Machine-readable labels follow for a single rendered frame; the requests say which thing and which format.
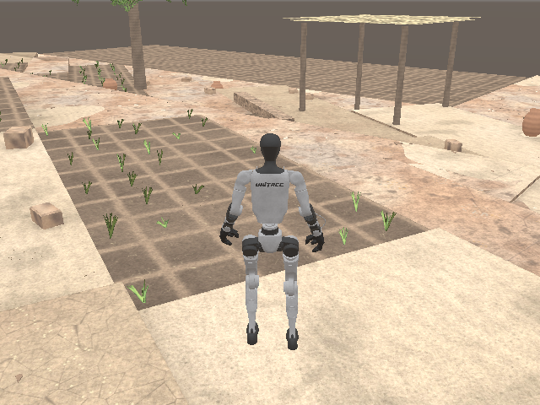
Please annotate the left robot hand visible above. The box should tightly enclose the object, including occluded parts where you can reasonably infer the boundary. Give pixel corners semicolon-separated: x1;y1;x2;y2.
219;228;239;246

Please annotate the right robot shin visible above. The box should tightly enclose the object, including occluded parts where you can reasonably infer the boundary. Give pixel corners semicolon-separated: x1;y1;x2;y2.
286;281;298;338

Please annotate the right robot hand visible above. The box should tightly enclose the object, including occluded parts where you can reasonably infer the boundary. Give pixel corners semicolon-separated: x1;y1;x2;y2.
305;232;325;252

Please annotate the robot left forearm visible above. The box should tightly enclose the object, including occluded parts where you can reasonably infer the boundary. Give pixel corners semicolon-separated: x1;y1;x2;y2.
222;203;238;232

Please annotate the right robot upper arm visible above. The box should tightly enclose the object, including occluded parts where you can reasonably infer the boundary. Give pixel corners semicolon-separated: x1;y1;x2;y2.
288;170;312;217

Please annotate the robot head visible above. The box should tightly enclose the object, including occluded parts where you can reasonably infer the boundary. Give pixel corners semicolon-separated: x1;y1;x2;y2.
256;133;284;174

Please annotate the robot right forearm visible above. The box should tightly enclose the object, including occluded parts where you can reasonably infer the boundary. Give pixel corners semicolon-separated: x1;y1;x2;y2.
304;204;322;237

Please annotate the left robot upper arm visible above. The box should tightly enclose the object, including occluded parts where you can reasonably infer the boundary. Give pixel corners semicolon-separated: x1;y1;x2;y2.
229;170;253;216

